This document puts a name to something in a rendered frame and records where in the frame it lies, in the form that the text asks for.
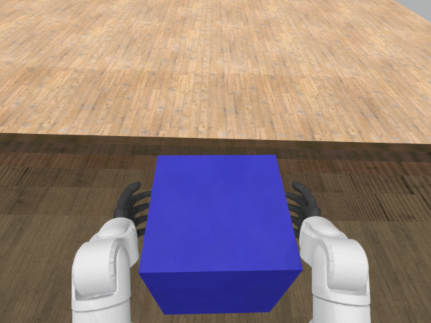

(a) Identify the robot right hand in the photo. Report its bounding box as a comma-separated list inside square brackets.
[284, 182, 321, 239]

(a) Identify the carton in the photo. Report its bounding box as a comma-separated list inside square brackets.
[138, 155, 303, 315]

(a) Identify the robot left hand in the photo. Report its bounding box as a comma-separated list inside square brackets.
[113, 182, 152, 238]

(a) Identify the robot right forearm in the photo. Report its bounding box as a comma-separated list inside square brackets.
[299, 216, 371, 323]

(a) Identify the robot left forearm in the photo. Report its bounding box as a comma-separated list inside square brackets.
[71, 217, 139, 323]

